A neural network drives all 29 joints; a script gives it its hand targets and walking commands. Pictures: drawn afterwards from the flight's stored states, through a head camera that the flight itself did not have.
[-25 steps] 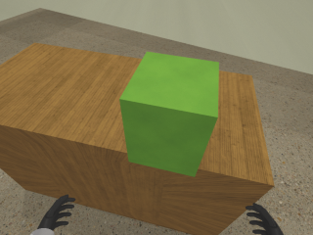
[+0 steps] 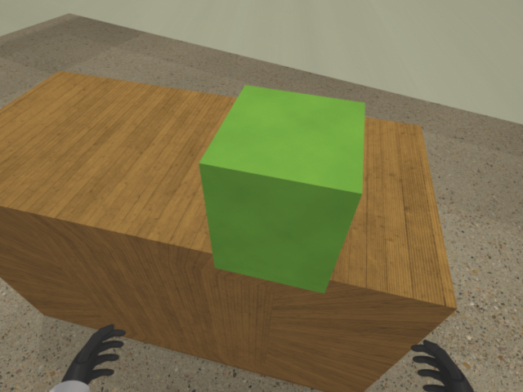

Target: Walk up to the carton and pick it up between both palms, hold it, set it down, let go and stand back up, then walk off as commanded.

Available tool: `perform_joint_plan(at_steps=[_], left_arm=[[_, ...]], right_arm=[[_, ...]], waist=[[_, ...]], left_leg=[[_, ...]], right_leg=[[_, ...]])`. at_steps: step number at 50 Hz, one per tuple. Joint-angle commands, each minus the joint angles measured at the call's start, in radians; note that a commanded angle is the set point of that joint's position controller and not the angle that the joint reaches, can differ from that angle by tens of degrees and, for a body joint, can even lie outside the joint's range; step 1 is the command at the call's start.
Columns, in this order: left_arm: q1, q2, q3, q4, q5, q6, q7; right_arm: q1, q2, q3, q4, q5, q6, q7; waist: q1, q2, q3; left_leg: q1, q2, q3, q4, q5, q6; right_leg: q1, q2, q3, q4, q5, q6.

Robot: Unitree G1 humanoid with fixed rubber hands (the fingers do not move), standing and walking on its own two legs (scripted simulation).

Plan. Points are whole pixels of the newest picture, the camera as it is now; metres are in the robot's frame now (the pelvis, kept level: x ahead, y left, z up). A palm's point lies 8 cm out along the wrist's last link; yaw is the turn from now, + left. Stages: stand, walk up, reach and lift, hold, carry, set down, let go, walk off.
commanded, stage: walk up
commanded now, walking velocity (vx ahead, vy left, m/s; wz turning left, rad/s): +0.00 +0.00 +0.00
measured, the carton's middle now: (285, 190) +0.42 -0.02 +0.09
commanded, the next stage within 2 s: none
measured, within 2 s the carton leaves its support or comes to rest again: neither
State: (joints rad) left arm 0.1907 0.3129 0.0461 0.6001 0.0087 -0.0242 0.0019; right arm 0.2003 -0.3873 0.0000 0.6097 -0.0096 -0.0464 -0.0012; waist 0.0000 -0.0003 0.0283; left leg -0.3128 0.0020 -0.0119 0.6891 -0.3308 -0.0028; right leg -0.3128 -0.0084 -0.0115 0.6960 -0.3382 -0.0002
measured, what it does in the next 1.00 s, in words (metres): steps on the spot: right foot, then left foot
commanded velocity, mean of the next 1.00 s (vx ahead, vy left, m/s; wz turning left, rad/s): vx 0.00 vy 0.00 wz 0.00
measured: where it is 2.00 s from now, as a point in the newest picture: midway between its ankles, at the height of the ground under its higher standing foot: outside the picture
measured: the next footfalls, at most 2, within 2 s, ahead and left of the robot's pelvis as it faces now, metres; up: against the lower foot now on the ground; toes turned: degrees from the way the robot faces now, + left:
right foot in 0.78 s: +0.03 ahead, -0.04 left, +0.00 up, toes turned -7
left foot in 0.94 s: +0.04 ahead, +0.19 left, +0.00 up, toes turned -6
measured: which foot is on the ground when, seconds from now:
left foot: down 0.00-0.78, up 0.80-0.92, down 0.94-1.00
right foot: down 0.00-0.46, up 0.48-0.76, down 0.78-1.00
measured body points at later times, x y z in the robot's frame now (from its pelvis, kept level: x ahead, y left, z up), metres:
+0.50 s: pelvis -0.01 +0.06 +0.00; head +0.03 +0.05 +0.44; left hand +0.11 +0.38 -0.08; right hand +0.13 -0.26 -0.09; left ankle +0.01 +0.18 -0.72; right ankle +0.02 -0.11 -0.71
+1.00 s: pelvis -0.03 +0.09 +0.00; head +0.00 +0.07 +0.45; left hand +0.14 +0.39 -0.07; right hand +0.08 -0.23 -0.09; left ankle +0.01 +0.20 -0.72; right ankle +0.00 -0.04 -0.72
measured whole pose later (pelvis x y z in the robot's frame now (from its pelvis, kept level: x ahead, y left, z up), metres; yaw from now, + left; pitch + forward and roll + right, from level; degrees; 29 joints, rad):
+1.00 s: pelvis -0.03 +0.09 +0.00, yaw -7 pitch -3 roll +0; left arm 0.29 0.43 0.03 0.60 0.01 -0.04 0.03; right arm 0.22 -0.45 0.00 0.61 -0.03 0.00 0.02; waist 0.00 0.04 0.11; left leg -0.31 0.01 0.04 0.70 -0.33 0.02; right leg -0.35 0.01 0.05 0.70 -0.31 -0.02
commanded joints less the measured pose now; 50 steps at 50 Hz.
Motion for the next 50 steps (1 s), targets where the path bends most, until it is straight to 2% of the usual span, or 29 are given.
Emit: perform_joint_plan(at_steps=[1,9,10,12,14,16,19,21,22,23,24,25,27,28,29,32,34,36,37,38,39,40,42,45,46,47,48,49,50], left_arm=[[-0.070,0.247,0.048,0.021,0.002,-0.031,-0.002],[-0.068,0.245,0.044,0.022,0.003,-0.031,-0.003],[0.083,0.369,0.078,0.048,0.005,-0.041,0.023],[0.142,0.426,0.101,0.046,0.011,-0.052,0.045],[0.139,0.426,0.108,0.016,0.019,-0.058,0.059],[0.105,0.405,0.103,-0.011,0.019,-0.058,0.067],[0.104,0.396,0.089,-0.033,0.027,-0.043,0.053],[0.077,0.364,0.073,-0.051,0.010,-0.024,0.043],[0.128,0.302,0.054,-0.062,-0.001,-0.020,0.041],[0.145,0.227,0.032,-0.076,-0.011,-0.018,0.042],[0.161,0.255,0.038,-0.064,-0.009,-0.008,0.053],[0.139,0.318,0.057,-0.045,-0.005,-0.003,0.062],[0.166,0.313,0.061,-0.032,-0.014,-0.008,0.052],[0.198,0.297,0.059,-0.015,-0.016,-0.009,0.044],[0.214,0.279,0.053,-0.019,-0.010,-0.010,0.036],[0.186,0.270,0.048,-0.020,-0.004,-0.011,0.028],[0.186,0.273,0.051,-0.013,-0.005,-0.021,0.028],[0.268,0.255,0.050,0.017,-0.003,-0.039,0.031],[0.281,0.267,0.053,0.027,0.004,-0.048,0.035],[0.254,0.316,0.068,0.015,0.021,-0.054,0.037],[0.205,0.380,0.076,-0.011,0.028,-0.065,0.037],[0.173,0.413,0.079,-0.012,0.024,-0.062,0.032],[0.117,0.393,0.063,-0.022,0.016,-0.056,0.028],[0.086,0.353,0.045,-0.022,0.005,-0.042,0.017],[0.086,0.334,0.039,-0.021,0.004,-0.036,0.014],[0.089,0.318,0.033,-0.023,0.001,-0.031,0.013],[0.084,0.279,0.024,-0.027,-0.006,-0.028,0.012],[0.094,0.265,0.018,-0.014,-0.009,-0.019,0.010],[0.114,0.291,0.031,0.006,-0.006,-0.013,0.015]], right_arm=[[-0.071,-0.190,-0.066,0.021,-0.007,-0.024,-0.004],[-0.071,-0.193,-0.067,0.029,-0.007,-0.024,-0.001],[-0.092,-0.259,-0.106,-0.020,-0.056,0.014,0.017],[-0.065,-0.200,-0.108,-0.052,-0.059,0.049,0.028],[-0.052,-0.199,-0.110,-0.070,-0.055,0.069,0.037],[-0.027,-0.198,-0.113,-0.075,-0.049,0.067,0.044],[0.020,-0.193,-0.118,-0.047,-0.037,0.058,0.048],[0.115,-0.193,-0.128,-0.002,-0.041,0.041,0.035],[0.157,-0.220,-0.138,0.002,-0.055,0.029,0.025],[0.148,-0.300,-0.149,-0.013,-0.070,0.025,0.017],[0.112,-0.338,-0.154,-0.032,-0.063,0.024,0.012],[0.072,-0.359,-0.151,-0.029,-0.050,0.029,0.012],[0.047,-0.282,-0.133,-0.038,-0.042,0.029,0.012],[0.041,-0.275,-0.132,-0.043,-0.042,0.030,0.011],[0.065,-0.274,-0.135,-0.041,-0.037,0.026,0.006],[0.097,-0.280,-0.130,-0.044,-0.032,0.021,0.006],[0.046,-0.283,-0.123,-0.048,-0.023,0.024,0.007],[-0.020,-0.263,-0.111,-0.059,-0.011,0.033,0.013],[-0.012,-0.220,-0.098,-0.068,-0.010,0.035,0.015],[0.000,-0.187,-0.083,-0.072,-0.007,0.035,0.014],[0.008,-0.147,-0.068,-0.076,-0.005,0.040,0.017],[-0.006,-0.208,-0.086,-0.055,-0.010,0.051,0.010],[0.028,-0.226,-0.100,-0.026,-0.007,0.045,0.014],[0.089,-0.200,-0.101,0.012,-0.007,0.028,0.017],[0.095,-0.208,-0.104,0.023,-0.011,0.022,0.014],[0.101,-0.222,-0.108,0.020,-0.022,0.017,0.009],[0.089,-0.261,-0.108,0.019,-0.033,0.011,0.004],[0.034,-0.291,-0.109,0.002,-0.027,0.004,0.004],[0.019,-0.309,-0.114,0.003,-0.027,0.004,0.007]], waist=[[0.006,0.034,-0.005],[0.009,0.027,0.021],[0.017,0.042,0.067],[0.022,-0.077,0.064],[0.023,-0.063,0.073],[0.005,-0.051,0.053],[-0.005,-0.154,0.033],[-0.062,-0.103,-0.004],[-0.058,0.002,-0.073],[-0.044,0.195,-0.060],[-0.031,0.166,-0.052],[-0.041,0.177,-0.019],[-0.017,0.118,0.050],[-0.010,0.146,0.026],[-0.016,0.181,-0.019],[-0.038,0.154,-0.039],[-0.021,0.164,-0.023],[0.031,0.156,-0.064],[0.031,0.131,-0.068],[0.023,0.013,-0.064],[-0.003,-0.110,-0.008],[0.011,-0.075,0.044],[-0.012,-0.105,0.074],[-0.039,-0.149,-0.001],[-0.036,-0.118,-0.035],[-0.039,-0.103,-0.056],[-0.032,0.026,-0.074],[-0.012,0.087,-0.041],[-0.011,0.106,0.006]], left_leg=[[-0.004,0.100,-0.136,-0.199,0.113,0.063],[-0.007,0.093,-0.134,-0.199,0.096,0.066],[-0.067,0.052,-0.060,-0.032,0.093,0.079],[-0.216,0.000,-0.009,0.235,-0.129,0.049],[-0.275,0.034,-0.065,0.397,-0.231,0.046],[-0.240,0.055,-0.054,0.336,-0.220,0.043],[-0.082,-0.002,0.037,0.131,-0.232,0.037],[0.129,-0.033,0.080,-0.167,-0.022,0.044],[0.229,0.027,-0.034,-0.246,0.061,0.057],[0.266,0.224,-0.333,-0.320,0.108,0.101],[0.210,0.351,-0.445,-0.338,0.155,0.164],[0.099,0.388,-0.461,-0.345,0.119,0.242],[0.106,0.277,-0.289,-0.292,0.247,0.219],[0.161,0.232,-0.222,-0.246,0.333,0.193],[0.212,0.235,-0.211,-0.206,0.412,0.193],[0.186,0.267,-0.228,-0.191,0.425,0.218],[0.101,0.249,-0.177,-0.156,0.401,0.215],[0.031,0.208,-0.105,-0.058,0.293,0.178],[-0.020,0.180,-0.093,-0.001,0.218,0.135],[-0.144,0.129,-0.062,0.095,0.081,0.086],[-0.242,0.029,0.010,0.177,-0.166,0.027],[-0.169,0.037,-0.041,0.248,-0.329,0.028],[-0.073,0.033,-0.039,0.192,-0.296,0.032],[0.088,-0.002,0.034,-0.067,-0.084,0.035],[0.144,-0.007,0.036,-0.119,-0.024,0.038],[0.183,0.028,-0.015,-0.157,-0.031,0.050],[0.176,0.144,-0.190,-0.241,-0.095,0.091],[0.110,0.253,-0.333,-0.336,-0.229,0.147],[0.039,0.329,-0.386,-0.388,-0.322,0.195]], right_leg=[[0.030,-0.082,0.111,-0.178,0.099,-0.073],[0.009,-0.083,0.121,-0.191,0.075,-0.073],[-0.029,-0.134,0.256,-0.206,0.141,-0.105],[0.041,-0.312,0.479,-0.274,0.203,-0.227],[0.028,-0.379,0.549,-0.299,0.257,-0.294],[0.031,-0.309,0.427,-0.255,0.337,-0.259],[-0.027,-0.194,0.297,-0.193,0.310,-0.207],[-0.101,-0.124,0.199,-0.057,0.320,-0.141],[-0.136,-0.061,0.138,0.102,0.198,-0.091],[-0.297,0.062,0.064,0.254,-0.114,-0.037],[-0.344,0.076,0.067,0.309,-0.280,-0.013],[-0.291,0.048,0.109,0.384,-0.316,-0.019],[-0.287,0.030,0.094,0.382,-0.235,-0.026],[-0.283,0.034,0.066,0.331,-0.204,-0.023],[-0.277,0.025,0.055,0.289,-0.185,-0.024],[-0.181,0.021,0.028,0.181,-0.182,-0.024],[-0.074,0.022,-0.005,0.065,-0.132,-0.025],[0.099,0.037,-0.012,-0.156,0.067,-0.039],[0.158,0.030,0.057,-0.200,0.104,-0.050],[0.218,-0.076,0.272,-0.250,0.090,-0.093],[0.164,-0.260,0.559,-0.333,0.084,-0.178],[0.008,-0.336,0.598,-0.343,0.029,-0.270],[-0.078,-0.268,0.492,-0.294,0.108,-0.259],[-0.067,-0.143,0.311,-0.219,0.170,-0.156],[-0.084,-0.109,0.269,-0.179,0.161,-0.128],[-0.117,-0.092,0.247,-0.132,0.129,-0.109],[-0.156,-0.049,0.220,-0.042,0.087,-0.072],[-0.166,0.042,0.118,0.047,-0.063,-0.038],[-0.154,0.052,0.067,0.116,-0.167,-0.034]])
